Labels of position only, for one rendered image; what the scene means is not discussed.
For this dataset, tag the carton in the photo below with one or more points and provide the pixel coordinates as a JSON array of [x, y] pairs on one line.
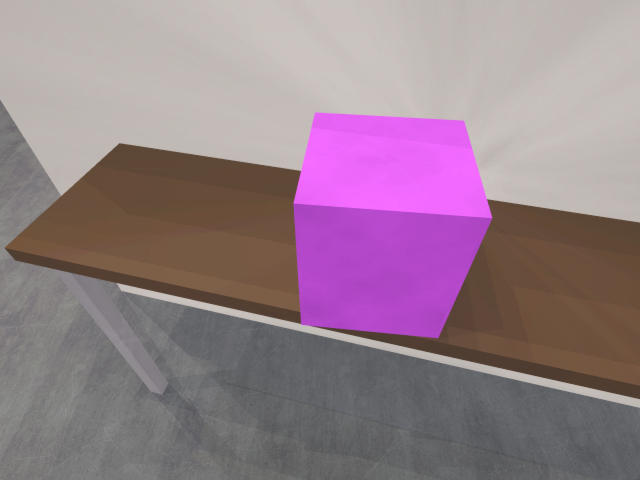
[[389, 215]]

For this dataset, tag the table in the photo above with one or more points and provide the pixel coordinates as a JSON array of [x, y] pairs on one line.
[[550, 293]]

